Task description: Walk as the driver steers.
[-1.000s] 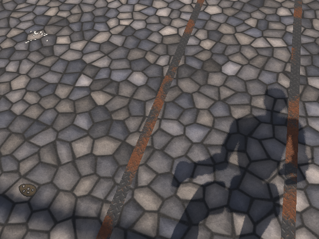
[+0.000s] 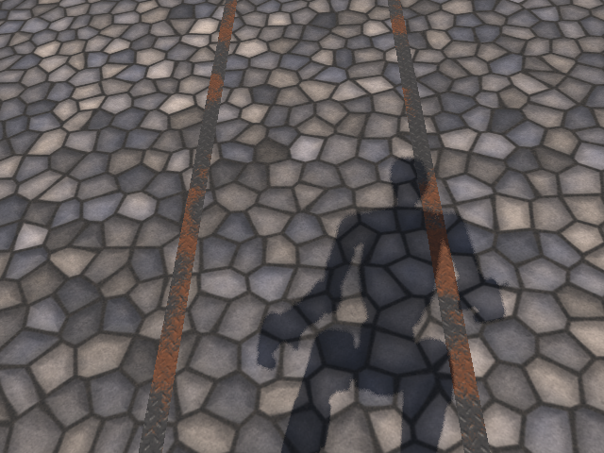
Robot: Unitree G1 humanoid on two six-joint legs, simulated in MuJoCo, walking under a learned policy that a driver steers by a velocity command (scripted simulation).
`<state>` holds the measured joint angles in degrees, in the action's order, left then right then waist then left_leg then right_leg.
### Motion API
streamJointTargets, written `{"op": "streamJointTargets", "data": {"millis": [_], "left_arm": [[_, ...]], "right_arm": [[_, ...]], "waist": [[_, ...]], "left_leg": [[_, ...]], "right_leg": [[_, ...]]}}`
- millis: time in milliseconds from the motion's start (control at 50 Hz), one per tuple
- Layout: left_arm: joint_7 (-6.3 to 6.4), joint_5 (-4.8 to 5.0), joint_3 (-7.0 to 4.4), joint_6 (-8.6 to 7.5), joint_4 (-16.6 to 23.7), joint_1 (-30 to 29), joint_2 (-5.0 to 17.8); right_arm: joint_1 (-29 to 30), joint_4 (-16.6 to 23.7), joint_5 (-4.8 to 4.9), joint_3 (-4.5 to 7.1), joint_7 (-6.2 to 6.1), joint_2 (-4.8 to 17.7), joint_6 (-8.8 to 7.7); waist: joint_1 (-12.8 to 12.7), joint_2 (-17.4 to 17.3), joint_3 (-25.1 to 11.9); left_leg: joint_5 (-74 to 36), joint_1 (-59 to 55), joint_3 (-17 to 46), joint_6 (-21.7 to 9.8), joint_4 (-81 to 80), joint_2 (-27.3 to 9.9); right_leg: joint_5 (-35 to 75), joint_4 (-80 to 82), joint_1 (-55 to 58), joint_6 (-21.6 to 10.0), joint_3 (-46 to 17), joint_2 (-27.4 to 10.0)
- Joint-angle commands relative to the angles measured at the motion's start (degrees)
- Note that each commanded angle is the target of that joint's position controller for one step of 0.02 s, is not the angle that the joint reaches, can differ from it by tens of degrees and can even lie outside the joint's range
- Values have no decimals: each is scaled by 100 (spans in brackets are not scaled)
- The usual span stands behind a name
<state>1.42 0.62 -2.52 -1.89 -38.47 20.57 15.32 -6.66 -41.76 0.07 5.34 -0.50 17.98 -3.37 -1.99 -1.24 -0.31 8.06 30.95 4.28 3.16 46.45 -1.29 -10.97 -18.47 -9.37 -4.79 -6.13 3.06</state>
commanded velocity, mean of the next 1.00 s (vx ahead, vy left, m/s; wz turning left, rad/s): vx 0.46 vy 0.00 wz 0.02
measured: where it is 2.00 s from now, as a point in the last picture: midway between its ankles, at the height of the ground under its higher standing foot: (277, 251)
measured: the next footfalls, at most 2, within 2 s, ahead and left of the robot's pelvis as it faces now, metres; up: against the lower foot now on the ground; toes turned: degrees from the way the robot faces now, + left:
left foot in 0.28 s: +0.23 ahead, +0.16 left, +0.00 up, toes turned -5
right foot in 0.76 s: +0.55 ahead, -0.09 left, +0.00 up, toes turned -2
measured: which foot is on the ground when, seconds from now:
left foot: up 0.00-0.26, down 0.28-0.78, up 0.80-1.00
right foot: down 0.00-0.30, up 0.32-0.74, down 0.76-1.00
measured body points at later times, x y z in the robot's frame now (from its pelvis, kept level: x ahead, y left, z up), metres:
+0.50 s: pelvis +0.22 +0.07 -0.01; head +0.24 +0.08 +0.44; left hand +0.37 +0.33 -0.12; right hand +0.26 -0.21 -0.12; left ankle +0.19 +0.16 -0.75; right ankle +0.26 -0.09 -0.68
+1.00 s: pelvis +0.50 +0.01 -0.01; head +0.53 +0.01 +0.44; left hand +0.57 +0.29 -0.12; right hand +0.64 -0.26 -0.12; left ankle +0.54 +0.17 -0.67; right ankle +0.51 -0.09 -0.75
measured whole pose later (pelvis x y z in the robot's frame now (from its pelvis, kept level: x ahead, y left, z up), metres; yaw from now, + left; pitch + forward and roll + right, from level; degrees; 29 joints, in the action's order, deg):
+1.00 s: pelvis +0.50 +0.01 -0.01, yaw +5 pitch +0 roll -2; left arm -1.0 -0.6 -3.6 -5.8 -43.9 15.6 15.4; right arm -13.8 -43.2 1.5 3.4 -0.3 18.4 -1.3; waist -1.5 -2.7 2.3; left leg 14.8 36.3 3.2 0.8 62.8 -5.6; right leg -9.9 -18.1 -8.5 -2.2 7.8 1.4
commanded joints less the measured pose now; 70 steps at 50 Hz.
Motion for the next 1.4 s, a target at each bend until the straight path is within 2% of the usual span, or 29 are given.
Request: {"op": "streamJointTargets", "data": {"millis": [20,180,260,280,300,320,340,380,460,560,680,720,740,760,780,800,820,860,960,1080,1180,1220,1260,1280,1300,1320,1340,1360,1400], "left_arm": [[24,9,-306,-100,229,112,1026],[-72,53,-316,-88,-21,341,1114],[-73,47,-267,-25,-28,174,1002],[-69,-19,-171,-40,73,11,768],[-47,-6,-54,-126,246,291,424],[-26,80,-91,-207,262,311,670],[-59,183,-180,-246,229,47,978],[-128,75,-156,-275,265,-407,887],[-191,-31,-103,-224,236,-438,572],[-228,-59,41,-332,513,-1441,264],[-406,14,-17,-436,805,-2266,432],[-400,-6,-116,-455,737,-1892,652],[-359,-2,-227,-457,562,-1205,849],[-292,-48,-340,-439,369,-268,1121],[-220,-214,-477,-398,279,517,1703],[-251,-143,-401,-356,188,642,1352],[-223,-100,-281,-312,212,289,934],[-212,-75,-179,-306,146,-415,629],[-241,-122,-239,-533,-62,-1062,592],[-140,-93,-353,-478,-324,-855,938],[-134,84,-470,-277,-553,-485,1220],[-115,138,-516,-186,-563,-533,1378],[-91,164,-472,-98,-524,-635,1301],[-73,-28,-328,-129,-405,-458,959],[-124,-173,-97,-278,-84,-13,242],[-185,54,-180,-452,-51,-673,836],[-214,221,-233,-541,94,-1083,1038],[-170,127,-201,-594,67,-1119,947],[-147,-48,-242,-533,-78,-893,963]], "right_arm": [[679,446,24,-5,62,249,-184],[1122,655,116,-81,230,354,-397],[-10,371,82,58,193,615,-440],[-939,224,30,146,144,873,-446],[-1734,76,-54,294,139,1468,-398],[-1840,-50,64,203,210,1082,-392],[-1512,-27,110,81,204,737,-367],[-1007,79,25,-46,182,429,-286],[-823,47,13,-81,157,466,-330],[-1144,-169,95,-81,89,658,-274],[-1793,-508,162,-74,32,802,-89],[-1720,-496,141,-25,-3,960,-21],[-1607,-470,115,-36,-6,972,12],[-1526,-362,42,-111,-4,817,5],[-2048,-160,-18,-307,22,145,-73],[-2407,-289,118,-357,54,127,-147],[-1860,-221,289,-168,64,734,-157],[-1155,-6,226,-159,47,643,-120],[-1275,39,153,-166,5,192,222],[-274,402,106,-232,203,61,122],[394,817,109,-187,345,211,154],[204,891,89,-94,358,373,189],[-1264,548,123,209,285,850,236],[-2134,371,172,414,162,1419,297],[-1770,528,170,425,168,1918,216],[-1795,710,146,264,235,1356,98],[-1633,640,98,175,255,1064,9],[-1335,656,108,131,252,933,-28],[-765,796,-2,3,197,576,-33]], "waist": [[-188,921,124],[-393,837,431],[270,797,-140],[732,428,-829],[773,-1030,-1497],[755,-1295,-1325],[674,-807,-512],[464,-296,147],[195,-416,234],[493,-248,360],[592,-249,465],[291,-380,173],[-121,-368,-280],[-578,-311,-1012],[-541,872,-2124],[-482,1710,-2900],[-541,1109,-1822],[-223,527,-486],[335,603,236],[30,334,435],[-145,310,616],[65,464,357],[892,371,-497],[1146,-460,-1030],[387,-1669,-1587],[858,-777,-1862],[842,-522,-1073],[606,-83,-657],[205,-138,-396]], "left_leg": [[-360,575,-81,112,-794,-8],[-105,80,-234,-238,-1711,19],[-197,-1812,-468,-664,-2242,224],[-42,-3149,242,-1027,-2188,-420],[738,-4950,2399,-1826,-2474,-1629],[1778,-5001,3702,-2079,-3093,-2059],[2156,-4377,3181,-1920,-3186,-1969],[1385,-3357,2093,-1707,-3437,-1478],[-438,-2496,1026,-1676,-3810,-1051],[-1618,-2292,110,-1448,-3851,-670],[-1887,-3246,454,-1315,-3404,-1145],[-3004,-3444,545,-1209,-2822,-1169],[-3654,-3259,406,-1097,-2037,-968],[-3111,-2417,283,-921,-813,-692],[-646,-311,-64,-547,1440,113],[2523,566,395,-440,2585,439],[2276,1067,480,-435,2974,81],[1456,1014,153,-403,2547,-374],[698,437,154,-219,1920,-688],[-1031,415,-210,-284,-129,-605],[-440,666,-507,-597,-892,-473],[177,170,-824,-815,-967,-147],[95,-1903,-1107,-1158,-1327,463],[-99,-3605,249,-1531,-1443,-289],[1414,-5004,3657,-2583,-2345,-1512],[1932,-5089,4273,-2530,-3048,-1748],[1517,-4567,3496,-2285,-3104,-1634],[824,-3816,2822,-2109,-3028,-1392],[-458,-2727,1895,-1924,-3127,-1068]], "right_leg": [[-712,886,522,-746,-1349,-1286],[-354,618,552,-808,-1540,-1535],[1736,-456,329,-488,-1206,-1214],[1765,-1820,-294,-245,-836,-875],[-39,-3863,-2197,253,-117,21],[-2101,-4801,-3268,347,-355,120],[-1762,-5209,-3714,288,-449,-234],[-909,-4915,-3657,284,-51,-692],[-189,-4263,-3156,496,227,-945],[1262,-2207,-2713,594,578,-783],[1305,-1046,-2481,322,462,-514],[813,-951,-1783,165,541,-331],[885,-787,-744,2,682,-220],[1137,-1038,923,-253,371,-655],[909,-1197,3383,-951,-1687,-2258],[85,-423,3796,-1390,-3461,-2914],[-380,-180,2987,-1093,-2759,-2637],[28,247,1266,-787,-1369,-2149],[869,1173,-277,-785,107,-1883],[1300,1209,125,-573,1285,-1685],[1582,827,1172,-388,1505,-2027],[3192,96,1420,-251,1674,-2026],[4237,-2024,897,51,2010,-1662],[2179,-3926,-576,365,2047,-1356],[-2423,-5698,-2876,691,1138,-138],[-2335,-6145,-3449,582,71,-267],[-1738,-5982,-3839,449,136,-485],[-1236,-5519,-3624,390,144,-743],[-651,-4849,-2835,439,123,-1069]]}}
Keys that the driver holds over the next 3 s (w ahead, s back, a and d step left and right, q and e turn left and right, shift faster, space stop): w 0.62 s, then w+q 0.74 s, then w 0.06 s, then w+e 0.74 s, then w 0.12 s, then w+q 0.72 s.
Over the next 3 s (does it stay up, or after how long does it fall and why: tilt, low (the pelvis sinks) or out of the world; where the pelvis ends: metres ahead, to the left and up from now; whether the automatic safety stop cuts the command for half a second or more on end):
stays up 1.59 0.23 -0.01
